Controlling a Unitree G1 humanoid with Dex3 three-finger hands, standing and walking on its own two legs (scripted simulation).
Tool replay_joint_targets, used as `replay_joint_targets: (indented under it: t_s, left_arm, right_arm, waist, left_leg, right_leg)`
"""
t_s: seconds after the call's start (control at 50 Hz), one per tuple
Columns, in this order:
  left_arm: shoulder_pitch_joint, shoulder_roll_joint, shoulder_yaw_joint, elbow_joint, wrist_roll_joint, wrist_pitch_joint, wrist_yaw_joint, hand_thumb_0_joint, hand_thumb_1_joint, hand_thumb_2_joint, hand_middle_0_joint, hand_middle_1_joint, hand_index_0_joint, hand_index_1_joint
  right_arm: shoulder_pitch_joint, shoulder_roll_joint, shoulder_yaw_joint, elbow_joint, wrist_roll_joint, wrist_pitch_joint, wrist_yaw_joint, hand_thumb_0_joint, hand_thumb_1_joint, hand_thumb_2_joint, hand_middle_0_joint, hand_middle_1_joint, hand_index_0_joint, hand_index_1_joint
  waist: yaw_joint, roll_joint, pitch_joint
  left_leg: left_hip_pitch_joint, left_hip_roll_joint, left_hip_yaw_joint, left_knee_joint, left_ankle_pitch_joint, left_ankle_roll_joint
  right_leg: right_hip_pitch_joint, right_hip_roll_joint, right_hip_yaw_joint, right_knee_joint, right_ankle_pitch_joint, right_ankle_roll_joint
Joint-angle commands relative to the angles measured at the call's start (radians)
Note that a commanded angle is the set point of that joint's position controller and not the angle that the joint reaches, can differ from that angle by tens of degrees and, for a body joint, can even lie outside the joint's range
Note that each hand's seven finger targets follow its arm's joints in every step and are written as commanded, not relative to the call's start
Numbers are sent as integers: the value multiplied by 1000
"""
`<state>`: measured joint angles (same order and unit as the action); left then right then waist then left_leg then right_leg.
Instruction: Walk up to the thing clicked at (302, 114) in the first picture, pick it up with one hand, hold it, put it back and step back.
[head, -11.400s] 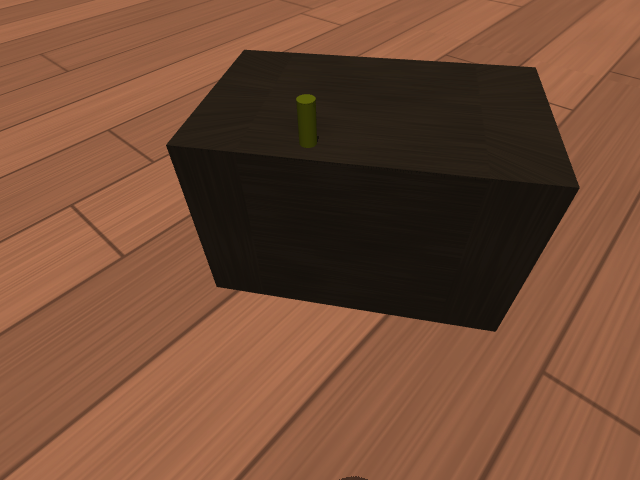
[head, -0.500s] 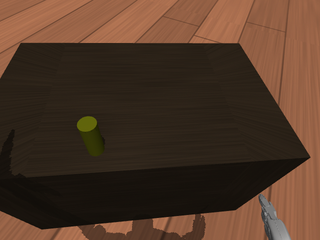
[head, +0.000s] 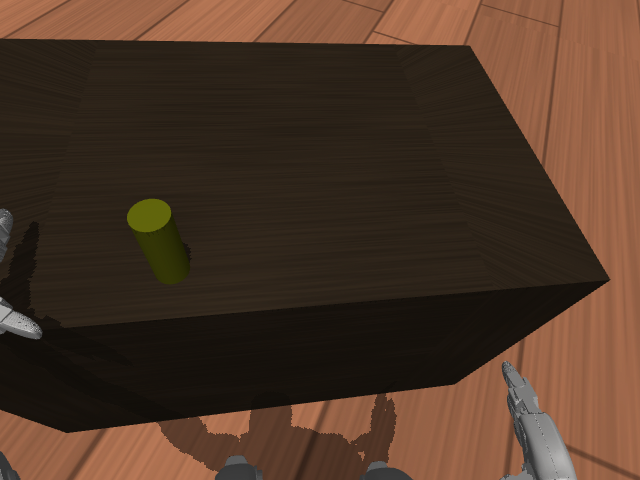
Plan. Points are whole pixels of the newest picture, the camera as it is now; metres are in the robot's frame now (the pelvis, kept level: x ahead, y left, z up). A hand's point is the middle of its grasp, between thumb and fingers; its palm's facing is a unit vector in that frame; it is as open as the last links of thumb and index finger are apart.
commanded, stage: close in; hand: left
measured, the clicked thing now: (162, 244) +0.43 +0.19 +0.01
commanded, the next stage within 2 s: close in 0.68 s
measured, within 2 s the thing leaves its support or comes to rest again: leaves its support in 1.94 s
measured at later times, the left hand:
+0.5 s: hand (143, 252) +0.43 +0.22 +0.00, palm faces +0.11 -0.99 +0.03, open 17.6 cm
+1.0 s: hand (167, 248) +0.44 +0.19 +0.00, palm faces +0.15 -0.99 +0.02, open 16.5 cm
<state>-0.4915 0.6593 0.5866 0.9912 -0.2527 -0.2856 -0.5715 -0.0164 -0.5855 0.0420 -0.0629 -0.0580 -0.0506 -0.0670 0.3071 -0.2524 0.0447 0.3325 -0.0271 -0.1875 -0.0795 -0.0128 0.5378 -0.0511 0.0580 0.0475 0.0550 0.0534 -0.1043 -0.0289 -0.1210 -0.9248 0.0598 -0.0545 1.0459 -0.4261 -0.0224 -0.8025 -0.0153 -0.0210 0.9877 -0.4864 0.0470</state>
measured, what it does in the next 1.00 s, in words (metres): stands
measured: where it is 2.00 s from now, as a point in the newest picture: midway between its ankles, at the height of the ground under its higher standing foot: outside the picture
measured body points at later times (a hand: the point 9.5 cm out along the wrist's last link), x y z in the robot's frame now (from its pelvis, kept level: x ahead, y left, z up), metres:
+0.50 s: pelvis +0.00 +0.00 -0.03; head +0.11 +0.04 +0.41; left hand +0.42 +0.27 +0.00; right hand +0.16 -0.25 -0.04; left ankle +0.04 +0.13 -0.67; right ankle -0.01 -0.15 -0.67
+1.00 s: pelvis +0.00 -0.01 -0.02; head +0.11 +0.02 +0.41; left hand +0.42 +0.24 +0.00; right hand +0.16 -0.26 -0.02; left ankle +0.04 +0.13 -0.67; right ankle -0.01 -0.15 -0.67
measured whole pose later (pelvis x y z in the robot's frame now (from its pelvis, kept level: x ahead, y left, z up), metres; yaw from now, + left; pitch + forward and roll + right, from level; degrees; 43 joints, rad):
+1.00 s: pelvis +0.00 -0.01 -0.02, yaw -1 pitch +20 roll -2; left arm -0.52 0.34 0.38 0.87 -0.12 -0.46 -0.09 -0.02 -0.53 0.09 -0.27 -0.16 -0.26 -0.16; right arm 0.44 -0.24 -0.04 -0.07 -0.05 0.02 0.03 -0.01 0.52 -0.05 0.06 0.05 0.05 0.05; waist -0.15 -0.02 -0.14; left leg -1.04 0.07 -0.04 1.17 -0.48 -0.03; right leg -0.95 -0.01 0.00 1.14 -0.55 0.04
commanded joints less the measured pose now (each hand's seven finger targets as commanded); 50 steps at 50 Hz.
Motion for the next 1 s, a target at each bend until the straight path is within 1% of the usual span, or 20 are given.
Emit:
replay_joint_targets:
  t_s: [0.0,0.02,0.08,0.1,0.16,0.18,0.24,0.26,0.28,0.32,0.36,0.44,0.56,0.68,0.7,0.76,0.8,0.86,0.94,0.98]
  left_arm:
    - [-354,212,-9,-227,-21,-105,48,0,-589,49,-64,-55,-56,-66]
    - [-364,248,9,-260,-8,-119,74,0,-600,50,-66,-56,-58,-68]
    - [-324,194,-12,-209,30,-146,145,0,-611,36,-79,-61,-75,-68]
    - [-299,158,-24,-177,35,-156,164,0,-595,23,-57,-52,-65,-48]
    - [-365,197,6,-308,54,-205,235,0,-587,21,-68,-50,-71,-49]
    - [-378,163,-1,-317,57,-216,253,0,-580,14,-72,-48,-76,-46]
    - [-331,-47,-139,-234,66,-206,280,0,-569,33,-69,-42,-66,-46]
    - [-341,-50,-149,-253,68,-206,293,0,-602,24,-74,-46,-74,-49]
    - [-390,17,-115,-331,77,-217,313,0,-610,17,-74,-40,-75,-41]
    - [-423,-9,-154,-351,92,-221,323,0,-611,11,-72,-51,-79,-46]
    - [-324,-79,-177,-232,87,-204,338,0,-611,7,-70,-47,-81,-40]
    - [-347,-1,-119,-348,84,-216,380,0,-536,20,-62,-41,-75,-30]
    - [-292,-89,-150,-355,90,-227,403,0,-509,6,-61,-28,-75,-14]
    - [-354,-95,-183,-424,109,-229,418,0,-559,40,-59,-40,-69,-33]
    - [-339,-133,-202,-398,110,-224,424,0,-553,37,-63,-45,-76,-34]
    - [-329,-116,-192,-389,113,-223,449,0,-544,49,-62,-44,-72,-36]
    - [-310,-155,-214,-355,118,-221,456,0,-558,33,-184,-97,-176,-104]
    - [-356,-64,-168,-389,137,-233,481,0,-473,125,-378,-232,-381,-228]
    - [-347,-156,-201,-296,121,-246,481,0,-506,152,-448,-294,-453,-289]
    - [-389,-108,-201,-360,131,-253,477,0,-474,168,-509,-331,-515,-325]
  right_arm:
    - [61,-194,-124,-199,-4,-44,0,0,554,-47,49,51,49,51]
    - [75,-204,-139,-232,-6,-39,5,0,551,-47,49,51,49,51]
    - [113,-208,-170,-308,-14,-19,24,0,541,-48,49,50,49,50]
    - [104,-209,-172,-339,-14,-16,32,0,559,-44,49,50,49,50]
    - [110,-186,-176,-343,-24,3,55,0,544,-47,48,50,49,50]
    - [122,-168,-169,-346,-29,7,63,0,537,-48,49,50,49,50]
    - [78,-150,-155,-449,-31,14,72,0,527,-53,49,50,49,50]
    - [67,-153,-153,-455,-33,17,68,0,532,-51,49,50,49,50]
    - [80,-153,-150,-456,-35,23,67,0,533,-50,49,50,49,50]
    - [97,-133,-143,-433,-37,35,68,0,539,-48,49,50,49,50]
    - [122,-172,-192,-438,-37,44,61,0,538,-48,49,50,49,50]
    - [185,-167,-196,-440,-26,78,68,0,550,-45,49,50,49,50]
    - [199,-128,-173,-494,-17,113,84,0,542,-46,49,50,49,50]
    - [145,-136,-180,-553,-20,128,86,0,544,-48,49,50,49,50]
    - [148,-132,-177,-551,-22,132,87,0,547,-46,50,50,49,50]
    - [155,-133,-185,-514,-23,146,88,0,544,-48,49,50,49,50]
    - [172,-128,-181,-525,-26,153,91,0,531,-47,50,50,49,50]
    - [189,-135,-177,-577,-19,166,92,0,531,-46,49,49,49,49]
    - [204,-128,-184,-555,-25,169,96,0,524,-46,49,49,49,49]
    - [194,-138,-187,-577,-23,169,99,0,517,-47,49,49,49,49]
  waist:
    - [-41,180,-391]
    - [-40,190,-425]
    - [-50,178,-393]
    - [-44,171,-372]
    - [1,288,-419]
    - [-1,315,-446]
    - [-29,274,-445]
    - [-27,256,-454]
    - [-11,270,-489]
    - [-16,270,-486]
    - [-48,177,-447]
    - [-33,148,-444]
    - [-29,109,-417]
    - [-22,171,-496]
    - [-23,171,-478]
    - [-15,174,-417]
    - [-32,151,-410]
    - [-42,113,-429]
    - [-69,100,-380]
    - [-48,144,-454]
  left_leg:
    - [430,-16,5,-73,293,24]
    - [450,-13,6,-65,307,23]
    - [406,-20,16,-47,288,22]
    - [386,-17,9,-50,274,16]
    - [374,-18,13,-43,241,3]
    - [391,-14,7,-35,259,-2]
    - [377,-2,-4,-34,273,-7]
    - [355,-5,5,-30,257,-1]
    - [353,-6,3,-29,244,0]
    - [351,-6,9,-29,215,2]
    - [314,-5,9,-22,196,12]
    - [267,-17,26,-3,224,23]
    - [268,-18,29,0,275,27]
    - [318,-17,31,8,303,22]
    - [307,-17,30,3,289,20]
    - [267,-19,35,-14,205,20]
    - [267,-18,35,-14,205,23]
    - [261,-19,36,-7,211,29]
    - [230,-20,33,-4,183,32]
    - [268,-24,37,5,232,31]
  right_leg:
    - [-73,37,-33,-91,253,-56]
    - [-71,37,-33,-82,259,-56]
    - [-76,35,-28,-67,261,-56]
    - [-88,40,-32,-59,239,-59]
    - [-98,39,-29,-27,195,-67]
    - [-110,40,-33,-14,199,-69]
    - [-117,48,-42,-5,197,-72]
    - [-101,48,-36,-11,201,-68]
    - [-83,47,-34,-5,201,-68]
    - [-97,49,-30,-2,185,-68]
    - [-105,53,-33,-8,190,-61]
    - [-51,44,-10,-8,254,-49]
    - [-32,48,-16,11,299,-46]
    - [-17,39,-7,16,315,-48]
    - [-26,39,-8,16,302,-51]
    - [-36,39,-4,-2,238,-49]
    - [-38,40,-7,-6,245,-46]
    - [-8,35,7,-8,261,-40]
    - [-47,37,12,-6,241,-39]
    - [-31,35,9,6,282,-41]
